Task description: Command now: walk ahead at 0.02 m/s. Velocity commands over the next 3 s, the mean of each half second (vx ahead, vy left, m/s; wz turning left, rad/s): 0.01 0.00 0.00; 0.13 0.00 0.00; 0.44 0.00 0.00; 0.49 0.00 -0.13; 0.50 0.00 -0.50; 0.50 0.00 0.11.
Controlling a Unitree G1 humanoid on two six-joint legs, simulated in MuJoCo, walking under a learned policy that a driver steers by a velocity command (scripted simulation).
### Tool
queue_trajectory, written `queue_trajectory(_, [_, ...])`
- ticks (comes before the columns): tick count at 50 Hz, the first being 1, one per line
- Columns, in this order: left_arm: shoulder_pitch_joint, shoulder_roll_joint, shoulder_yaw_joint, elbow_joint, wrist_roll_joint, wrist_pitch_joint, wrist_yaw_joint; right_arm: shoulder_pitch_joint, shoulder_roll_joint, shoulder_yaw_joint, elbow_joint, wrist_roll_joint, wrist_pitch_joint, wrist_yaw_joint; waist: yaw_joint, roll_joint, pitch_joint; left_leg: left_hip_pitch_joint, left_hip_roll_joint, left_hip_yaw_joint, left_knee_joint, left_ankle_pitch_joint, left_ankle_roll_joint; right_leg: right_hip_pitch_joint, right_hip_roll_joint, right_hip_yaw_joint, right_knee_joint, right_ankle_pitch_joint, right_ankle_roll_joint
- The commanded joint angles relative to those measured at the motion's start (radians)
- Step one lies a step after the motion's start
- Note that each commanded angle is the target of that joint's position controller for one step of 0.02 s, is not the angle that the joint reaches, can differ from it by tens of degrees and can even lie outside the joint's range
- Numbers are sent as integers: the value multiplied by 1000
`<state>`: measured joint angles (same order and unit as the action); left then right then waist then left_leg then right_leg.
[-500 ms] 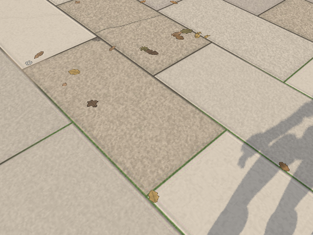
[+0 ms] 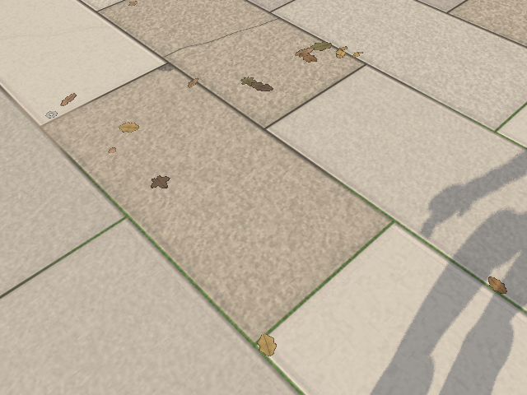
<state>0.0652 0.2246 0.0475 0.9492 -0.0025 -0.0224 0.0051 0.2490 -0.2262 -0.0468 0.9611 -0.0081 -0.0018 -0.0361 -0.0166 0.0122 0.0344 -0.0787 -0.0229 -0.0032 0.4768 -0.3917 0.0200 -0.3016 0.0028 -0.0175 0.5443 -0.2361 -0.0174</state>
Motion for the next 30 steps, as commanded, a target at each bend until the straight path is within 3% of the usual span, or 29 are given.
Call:
queue_trajectory(1, [-19, 112, 20, -20, -2, -17, -2, 77, -99, -21, -1, 1, 7, -5, -3, -53, -83, -81, 45, -35, -44, 308, -4, 165, -90, 102, -32, 467, -94])
queue_trajectory(9, [-26, 111, 19, 27, -4, -2, 10, 62, -80, -12, 50, 2, 9, -5, 4, -18, -58, -96, 46, -25, -58, 250, -8, 155, -71, 92, -45, 357, -88])
queue_trajectory(30, [9, 87, 13, 89, -2, 23, 27, 138, -31, 16, 128, 0, -19, -11, 17, -12, 13, -196, 50, -11, -94, 88, -3, 127, -42, 86, -100, 98, -62])
